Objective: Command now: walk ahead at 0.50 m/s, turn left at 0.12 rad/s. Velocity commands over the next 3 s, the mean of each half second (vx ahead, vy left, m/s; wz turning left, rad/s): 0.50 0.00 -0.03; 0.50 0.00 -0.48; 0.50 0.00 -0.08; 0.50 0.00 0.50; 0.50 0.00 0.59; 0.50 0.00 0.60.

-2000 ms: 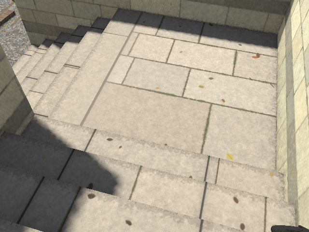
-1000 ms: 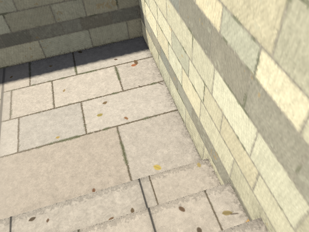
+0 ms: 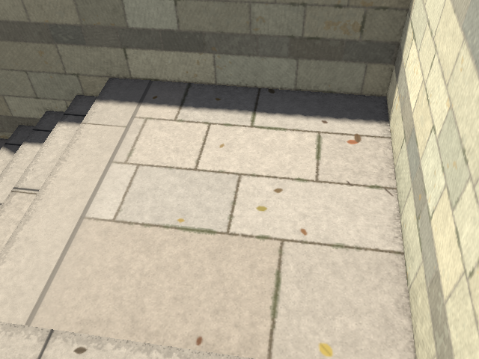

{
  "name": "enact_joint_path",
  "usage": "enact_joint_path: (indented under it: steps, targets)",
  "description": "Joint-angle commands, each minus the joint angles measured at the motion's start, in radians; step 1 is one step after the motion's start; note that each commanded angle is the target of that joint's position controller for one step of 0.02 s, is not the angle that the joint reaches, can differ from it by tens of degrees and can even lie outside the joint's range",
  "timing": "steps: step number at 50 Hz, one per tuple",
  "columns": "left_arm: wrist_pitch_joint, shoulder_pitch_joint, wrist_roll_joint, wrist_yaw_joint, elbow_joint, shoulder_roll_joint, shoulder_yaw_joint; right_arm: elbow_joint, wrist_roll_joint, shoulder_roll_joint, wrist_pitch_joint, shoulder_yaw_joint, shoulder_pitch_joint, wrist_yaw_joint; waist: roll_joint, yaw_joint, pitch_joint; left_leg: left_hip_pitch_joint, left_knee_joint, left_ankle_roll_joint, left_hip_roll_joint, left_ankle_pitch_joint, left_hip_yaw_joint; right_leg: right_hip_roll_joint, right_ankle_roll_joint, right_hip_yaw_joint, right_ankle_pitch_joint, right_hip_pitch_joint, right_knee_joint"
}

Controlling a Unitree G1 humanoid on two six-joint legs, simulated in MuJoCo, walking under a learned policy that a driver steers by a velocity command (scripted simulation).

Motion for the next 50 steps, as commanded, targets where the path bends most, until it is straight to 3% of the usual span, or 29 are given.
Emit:
enact_joint_path:
  steps: [1, 4, 8, 9, 11, 12, 13, 14, 15, 16, 17, 18, 19, 21, 23, 25, 28, 31, 36, 38, 39, 40, 41, 42, 43, 44, 46, 48, 50]
  targets:
    - [-0.004, -0.022, -0.008, 0.038, -0.077, 0.123, 0.011, -0.095, -0.037, -0.045, -0.036, -0.001, -0.133, 0.038, -0.064, -0.009, 0.131, -0.009, -0.359, 0.017, 0.000, 0.364, 0.007, -0.180, -0.110, 0.210, 0.262, -0.080, -0.061]
    - [0.020, -0.036, -0.004, 0.035, -0.092, 0.158, 0.016, -0.116, -0.013, 0.002, -0.025, 0.014, -0.186, 0.063, -0.104, 0.045, 0.139, 0.344, -0.403, -0.012, -0.067, 0.429, 0.084, -0.142, -0.118, 0.146, 0.164, -0.303, -0.033]
    - [0.070, -0.002, -0.019, 0.041, -0.094, 0.124, 0.014, -0.162, 0.006, -0.012, -0.012, 0.019, -0.244, 0.079, -0.129, 0.104, 0.180, 0.214, -0.612, -0.023, -0.032, 0.148, 0.044, -0.167, -0.136, 0.229, 0.292, -0.002, 0.177]
    - [0.076, 0.000, -0.016, 0.039, -0.081, 0.130, 0.018, -0.147, 0.006, -0.031, -0.015, 0.010, -0.215, 0.074, -0.113, 0.088, 0.160, 0.263, -0.657, -0.009, -0.020, 0.104, 0.048, -0.173, -0.133, 0.232, 0.363, 0.035, 0.269]
    - [0.069, -0.036, -0.013, 0.024, -0.043, 0.149, 0.018, -0.003, -0.003, -0.102, -0.015, -0.033, 0.152, 0.063, -0.091, -0.089, 0.055, 0.645, -0.734, 0.057, 0.017, 0.168, 0.080, -0.146, -0.102, 0.208, 0.447, -0.071, 0.656]
    - [0.041, -0.016, -0.017, 0.004, -0.023, 0.110, 0.013, 0.081, -0.028, -0.140, -0.006, -0.050, 0.373, 0.060, 0.075, -0.175, -0.033, 0.980, -0.628, 0.105, 0.079, 0.411, 0.044, -0.008, -0.031, 0.123, 0.134, -0.315, 1.059]
    - [0.025, 0.149, -0.023, -0.012, -0.019, 0.033, -0.006, 0.102, -0.035, -0.133, 0.004, -0.021, 0.413, 0.073, 0.257, -0.114, -0.163, 1.345, -0.225, 0.165, 0.203, 0.689, -0.062, 0.044, 0.013, 0.175, -0.442, -0.687, 1.412]
    - [-0.002, 0.144, -0.047, -0.019, -0.080, 0.115, -0.006, 0.101, -0.003, -0.180, 0.029, -0.040, 0.427, 0.076, 0.327, -0.135, -0.306, 1.386, -0.273, 0.257, 0.287, 0.477, -0.224, 0.001, 0.053, 0.203, -0.398, -0.790, 1.470]
    - [-0.004, 0.012, -0.058, -0.009, -0.158, 0.133, -0.004, 0.131, 0.019, -0.214, 0.044, -0.052, 0.417, 0.074, 0.293, -0.146, -0.299, 1.298, -0.493, 0.331, 0.350, -0.076, -0.398, -0.017, 0.075, 0.142, -0.298, -0.879, 1.414]
    - [0.029, -0.157, -0.056, 0.023, -0.180, 0.168, 0.009, 0.110, 0.005, -0.097, 0.047, -0.018, 0.287, 0.065, -0.022, -0.124, -0.092, 1.023, -0.676, 0.265, 0.274, -0.519, -0.364, -0.077, 0.037, 0.066, -0.080, -0.880, 1.257]
    - [0.054, -0.184, -0.062, 0.036, -0.208, 0.123, 0.000, 0.119, -0.013, -0.127, 0.030, -0.020, 0.204, 0.064, 0.059, -0.072, 0.002, 0.821, -0.723, 0.316, 0.339, -0.606, -0.469, -0.098, 0.039, 0.065, 0.008, -0.848, 1.256]
    - [0.074, -0.154, -0.048, 0.036, -0.190, 0.138, 0.012, 0.082, -0.025, -0.054, -0.001, 0.006, 0.079, 0.075, -0.062, 0.001, 0.113, 0.583, -0.697, 0.269, 0.296, -0.614, -0.413, -0.147, 0.020, 0.164, 0.173, -0.762, 1.012]
    - [0.072, -0.142, -0.034, 0.036, -0.172, 0.142, 0.025, 0.090, -0.026, 0.011, -0.025, 0.020, 0.043, 0.071, -0.016, 0.020, 0.144, 0.464, -0.651, 0.201, 0.232, -0.500, -0.303, -0.159, 0.010, 0.225, 0.285, -0.698, 0.902]
    - [0.060, -0.159, 0.008, 0.024, -0.178, 0.101, 0.038, 0.111, -0.023, -0.051, -0.049, 0.005, 0.051, 0.035, 0.059, 0.026, 0.146, 0.376, -0.684, 0.167, 0.143, -0.214, -0.114, -0.158, 0.046, 0.184, 0.446, -0.575, 0.558]
    - [0.055, -0.148, 0.004, -0.006, -0.177, 0.072, 0.032, 0.181, -0.064, -0.080, -0.045, -0.001, 0.163, 0.007, 0.064, 0.032, 0.030, 0.493, -0.596, 0.215, 0.179, -0.015, -0.114, -0.157, 0.043, 0.179, 0.539, -0.583, 0.581]
    - [0.055, -0.258, -0.012, -0.028, -0.230, 0.118, 0.050, 0.198, -0.024, -0.040, -0.049, 0.000, 0.207, -0.002, 0.013, -0.005, 0.052, 0.631, -0.566, 0.160, 0.160, -0.183, -0.071, -0.158, 0.008, 0.274, 0.680, -0.720, 0.391]
    - [0.051, -0.434, 0.021, -0.051, -0.298, 0.086, 0.039, 0.214, -0.006, -0.021, -0.041, 0.018, 0.226, -0.043, 0.010, -0.051, 0.120, 0.444, -0.504, 0.089, 0.077, -0.369, 0.118, -0.084, 0.010, 0.149, 1.098, -0.494, 0.036]
    - [0.053, -0.451, 0.005, -0.086, -0.317, 0.053, 0.031, 0.212, -0.019, -0.068, -0.034, 0.010, 0.216, -0.047, 0.044, -0.064, 0.131, 0.332, -0.434, 0.083, 0.071, -0.491, 0.162, -0.064, 0.021, 0.072, 1.146, -0.266, -0.016]
    - [0.068, -0.583, -0.024, -0.115, -0.387, 0.044, 0.012, 0.211, -0.010, -0.083, 0.015, -0.012, 0.305, -0.049, 0.004, -0.179, 0.216, 0.703, -0.162, 0.092, 0.189, -0.361, 0.059, -0.141, 0.003, 0.087, 0.855, -0.547, -0.222]
    - [0.066, -0.492, -0.016, -0.104, -0.332, 0.078, 0.025, 0.219, -0.007, -0.106, 0.023, -0.014, 0.287, -0.032, -0.008, -0.127, 0.170, 0.619, 0.017, 0.089, 0.199, -0.199, 0.088, -0.116, -0.028, -0.033, 0.674, -0.304, -0.252]
    - [0.066, -0.267, -0.020, -0.097, -0.261, 0.116, 0.050, 0.229, -0.009, -0.134, 0.014, -0.021, 0.220, -0.025, 0.011, 0.005, 0.089, 0.514, 0.229, 0.076, 0.189, -0.126, 0.098, -0.121, -0.075, -0.030, 0.702, -0.012, -0.294]
    - [0.070, -0.073, 0.003, -0.083, -0.193, 0.229, 0.090, 0.210, -0.023, -0.128, -0.013, -0.017, 0.199, -0.018, -0.122, 0.100, -0.019, 0.379, 0.632, 0.010, 0.051, -0.176, 0.209, -0.074, -0.120, -0.082, 0.917, 0.300, -0.288]
    - [0.063, -0.040, 0.011, -0.086, -0.162, 0.290, 0.079, 0.189, -0.048, -0.009, -0.034, 0.009, 0.329, -0.007, -0.393, 0.020, -0.108, -0.103, 1.124, -0.076, -0.054, -1.125, 0.211, -0.232, -0.231, 0.121, 1.382, 0.687, 0.088]
    - [0.070, 0.021, 0.006, -0.084, -0.178, 0.270, 0.075, 0.158, -0.010, -0.086, -0.070, 0.014, 0.376, 0.016, -0.404, 0.061, -0.349, -0.178, 1.174, -0.104, -0.037, -1.150, 0.051, -0.322, -0.390, 0.340, 1.205, 0.822, 0.113]
    - [0.082, 0.041, -0.018, -0.064, -0.169, 0.300, 0.088, 0.033, 0.014, -0.120, -0.082, 0.006, 0.210, 0.003, -0.335, 0.114, -0.373, -0.265, 1.058, -0.141, -0.051, -1.053, 0.045, -0.399, -0.457, 0.564, 0.713, 0.779, -0.167]
    - [0.074, -0.061, -0.012, -0.054, -0.178, 0.271, 0.082, -0.009, 0.042, -0.110, -0.080, 0.001, 0.067, -0.016, -0.120, 0.071, -0.179, -0.352, 0.812, -0.112, -0.005, -0.839, 0.023, -0.410, -0.404, 0.644, 0.340, 0.591, -0.261]
    - [0.031, -0.316, 0.024, -0.063, -0.277, 0.225, 0.058, -0.005, 0.019, -0.134, -0.047, -0.016, 0.055, -0.049, 0.087, -0.070, -0.001, -0.206, 0.529, -0.090, 0.031, -0.577, -0.053, -0.420, -0.373, 0.753, 0.235, 0.136, -0.281]
    - [0.009, -0.399, 0.002, -0.050, -0.307, 0.168, 0.035, -0.022, -0.035, -0.104, -0.030, -0.023, 0.036, -0.042, 0.052, -0.118, 0.084, -0.045, 0.234, -0.124, 0.043, -0.473, -0.047, -0.316, -0.334, 0.555, 0.430, -0.158, -0.295]
    - [0.019, -0.315, 0.031, -0.003, -0.267, 0.226, 0.055, -0.003, -0.054, -0.064, -0.031, -0.018, 0.095, -0.029, -0.015, -0.121, -0.040, 0.218, 0.149, -0.143, -0.015, -0.173, 0.009, -0.220, -0.300, 0.407, 0.735, -0.249, -0.229]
